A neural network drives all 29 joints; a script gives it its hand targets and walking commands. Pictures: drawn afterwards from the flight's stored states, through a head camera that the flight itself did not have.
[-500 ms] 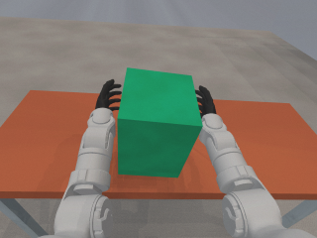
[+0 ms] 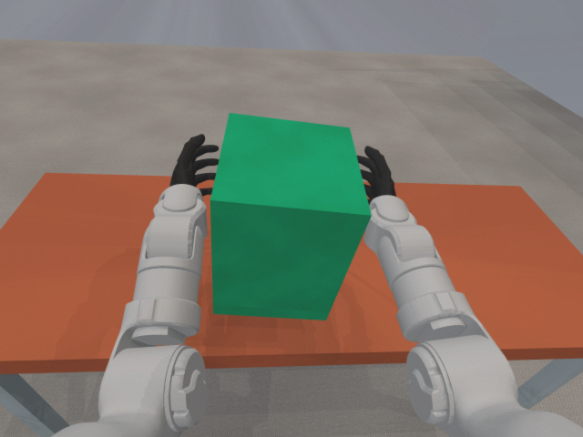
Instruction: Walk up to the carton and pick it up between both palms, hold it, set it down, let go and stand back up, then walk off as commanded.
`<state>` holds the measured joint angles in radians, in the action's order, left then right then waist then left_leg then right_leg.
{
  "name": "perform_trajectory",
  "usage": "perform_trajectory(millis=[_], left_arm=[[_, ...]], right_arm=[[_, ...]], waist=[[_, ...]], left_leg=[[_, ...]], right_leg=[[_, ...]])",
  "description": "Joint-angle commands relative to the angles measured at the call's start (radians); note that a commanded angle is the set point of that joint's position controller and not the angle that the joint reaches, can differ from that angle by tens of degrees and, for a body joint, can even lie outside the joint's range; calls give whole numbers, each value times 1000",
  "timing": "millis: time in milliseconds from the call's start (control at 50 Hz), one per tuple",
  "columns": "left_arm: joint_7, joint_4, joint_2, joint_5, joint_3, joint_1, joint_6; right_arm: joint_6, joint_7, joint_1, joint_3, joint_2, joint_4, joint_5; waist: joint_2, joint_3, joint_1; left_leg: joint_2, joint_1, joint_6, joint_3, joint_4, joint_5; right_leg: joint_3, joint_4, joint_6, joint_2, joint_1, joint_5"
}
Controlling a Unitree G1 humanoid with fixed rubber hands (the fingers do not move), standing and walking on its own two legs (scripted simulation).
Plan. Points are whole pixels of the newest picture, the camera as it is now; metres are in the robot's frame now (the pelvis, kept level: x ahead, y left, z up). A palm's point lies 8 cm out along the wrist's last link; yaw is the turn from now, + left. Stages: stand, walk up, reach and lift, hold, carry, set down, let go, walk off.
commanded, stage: reach and lift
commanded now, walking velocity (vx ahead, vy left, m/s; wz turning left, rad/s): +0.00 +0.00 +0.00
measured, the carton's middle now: (280, 222) +0.40 +0.03 +0.11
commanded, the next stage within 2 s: hold in 0.68 s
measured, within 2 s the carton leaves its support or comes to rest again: neither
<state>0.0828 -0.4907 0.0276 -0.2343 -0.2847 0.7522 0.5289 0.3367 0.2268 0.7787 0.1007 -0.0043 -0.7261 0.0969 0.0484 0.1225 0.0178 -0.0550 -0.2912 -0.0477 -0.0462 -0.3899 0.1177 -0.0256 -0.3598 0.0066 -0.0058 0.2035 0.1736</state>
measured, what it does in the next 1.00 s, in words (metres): stands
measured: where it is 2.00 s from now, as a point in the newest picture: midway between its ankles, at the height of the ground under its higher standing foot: outside the picture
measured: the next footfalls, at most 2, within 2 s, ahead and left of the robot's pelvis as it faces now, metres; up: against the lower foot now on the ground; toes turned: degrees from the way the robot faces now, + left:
none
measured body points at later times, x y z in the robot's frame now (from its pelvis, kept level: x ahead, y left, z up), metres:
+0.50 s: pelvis +0.00 +0.00 +0.00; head -0.04 +0.03 +0.45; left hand +0.40 +0.16 +0.19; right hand +0.40 -0.12 +0.19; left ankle +0.05 +0.15 -0.74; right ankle +0.01 -0.13 -0.74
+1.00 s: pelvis -0.01 +0.00 +0.00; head -0.06 +0.03 +0.45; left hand +0.38 +0.16 +0.21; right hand +0.39 -0.12 +0.21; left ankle +0.05 +0.15 -0.74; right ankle +0.01 -0.13 -0.74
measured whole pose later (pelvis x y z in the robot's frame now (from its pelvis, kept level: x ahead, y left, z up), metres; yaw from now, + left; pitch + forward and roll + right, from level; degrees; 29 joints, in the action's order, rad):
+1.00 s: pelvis -0.01 +0.00 +0.00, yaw +0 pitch -1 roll -1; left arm 0.07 -0.30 0.02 -0.23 -0.27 0.75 0.71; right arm 0.48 0.27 0.80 0.06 -0.02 -0.58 0.19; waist 0.04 0.13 0.05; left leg -0.05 -0.27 -0.05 -0.05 -0.39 0.11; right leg -0.03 -0.36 0.01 -0.01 0.18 0.17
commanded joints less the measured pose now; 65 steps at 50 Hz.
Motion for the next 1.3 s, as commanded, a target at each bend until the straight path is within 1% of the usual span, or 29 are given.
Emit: perform_trajectory(millis=[0,100,120,140,160,220,280,340,420,440,480,540,560,600,660,680,700,740,840,860,900,920,940,1000,1060,1080,1120,1140,1280], left_arm=[[-183,179,674,136,450,721,-5],[-171,236,675,156,487,721,3],[-170,228,686,152,491,709,15],[-172,205,668,138,470,698,20],[-169,202,680,139,487,713,25],[-175,199,664,130,456,684,39],[-178,238,663,147,478,726,38],[-175,226,655,148,464,735,40],[-167,279,676,180,509,750,48],[-168,265,659,171,501,741,52],[-171,256,645,153,472,737,59],[-172,300,663,157,502,709,76],[-177,295,656,156,492,707,78],[-169,362,675,184,538,723,81],[-178,324,650,157,503,643,112],[-184,294,640,143,486,657,119],[-186,346,650,147,496,657,121],[-190,335,639,148,481,689,124],[-189,413,648,163,528,690,144],[-190,382,644,166,523,708,145],[-197,358,644,152,501,694,157],[-197,365,641,144,496,675,160],[-198,349,631,138,480,684,160],[-191,391,665,163,523,713,161],[-190,382,652,158,516,718,167],[-191,382,648,157,506,728,164],[-191,425,660,171,531,730,161],[-190,415,650,167,523,756,158],[-192,417,639,162,517,703,165]], right_arm=[[-78,-79,890,-344,644,364,127],[-74,-74,918,-385,646,429,166],[-65,-71,905,-382,628,420,168],[-60,-71,916,-372,624,409,165],[-58,-74,914,-367,615,399,168],[-48,-73,922,-375,622,421,167],[-37,-67,912,-359,619,402,173],[-24,-73,911,-361,611,383,177],[-26,-65,941,-387,622,465,199],[-11,-64,897,-362,605,421,192],[-3,-68,909,-369,619,411,192],[7,-62,870,-386,613,431,212],[8,-61,879,-404,613,444,218],[11,-54,880,-426,624,505,235],[36,-43,879,-441,611,528,249],[45,-42,876,-422,602,486,235],[47,-43,858,-430,619,521,239],[58,-43,863,-418,608,492,243],[75,-38,850,-443,610,541,269],[83,-38,856,-417,593,513,248],[82,-40,884,-405,606,512,248],[82,-40,880,-427,613,543,256],[89,-42,866,-413,608,502,245],[86,-44,901,-427,614,548,267],[93,-44,902,-416,612,539,260],[93,-44,898,-406,613,521,255],[92,-45,885,-421,617,540,263],[99,-46,872,-408,605,500,254],[103,-40,873,-427,616,549,271]], waist=[[-73,401,83],[-89,469,75],[-96,444,93],[-93,438,75],[-110,424,85],[-69,415,77],[-92,427,98],[-91,408,92],[-95,473,103],[-107,446,108],[-99,431,88],[-104,423,110],[-84,426,94],[-107,494,111],[-71,434,102],[-74,387,104],[-65,419,107],[-78,391,105],[-96,428,118],[-103,393,125],[-85,376,121],[-73,401,104],[-75,361,110],[-96,417,114],[-109,399,111],[-86,399,114],[-95,439,120],[-115,415,123],[-93,422,114]], left_leg=[[118,371,30,56,26,-129],[119,397,21,52,4,-204],[118,395,16,43,7,-197],[117,397,20,52,10,-181],[116,400,14,47,18,-157],[119,377,31,56,22,-144],[120,383,21,47,18,-160],[117,380,19,50,25,-140],[115,388,16,40,12,-168],[113,384,14,43,16,-146],[115,372,25,48,28,-118],[116,381,18,47,16,-164],[117,381,20,48,18,-166],[119,397,11,44,-1,-204],[121,372,25,45,10,-187],[120,355,29,46,26,-125],[125,357,29,50,21,-151],[120,356,30,50,35,-100],[117,374,20,48,18,-153],[115,357,18,45,35,-89],[116,338,30,53,41,-48],[118,344,34,52,39,-71],[116,332,37,55,53,-28],[114,344,26,51,41,-48],[114,342,23,53,46,-35],[110,327,28,53,50,-17],[108,351,19,52,39,-68],[110,344,18,50,45,-33],[116,346,23,52,37,-83]], right_leg=[[-23,94,66,-37,-207,-150],[-20,76,68,-41,-235,-234],[-21,77,67,-41,-234,-237],[-22,84,68,-43,-219,-204],[-26,89,64,-47,-202,-163],[-24,93,69,-41,-221,-167],[-22,85,71,-41,-224,-186],[-25,90,66,-44,-200,-154],[-21,75,67,-44,-230,-197],[-16,82,66,-41,-214,-188],[-19,89,68,-41,-208,-141],[-17,81,66,-45,-227,-195],[-17,82,67,-49,-231,-193],[-16,65,68,-49,-253,-253],[-12,74,76,-51,-265,-253],[-7,82,73,-44,-239,-194],[-9,73,76,-48,-262,-228],[-3,86,74,-42,-227,-169],[-5,73,71,-53,-241,-214],[-3,87,70,-47,-210,-137],[-4,97,69,-42,-192,-104],[-4,88,70,-45,-219,-125],[-3,98,70,-42,-199,-81],[-5,90,60,-49,-200,-97],[-4,92,62,-46,-193,-84],[-3,90,63,-47,-198,-72],[-8,77,63,-51,-209,-127],[-4,88,61,-46,-191,-83],[-5,81,68,-49,-221,-142]])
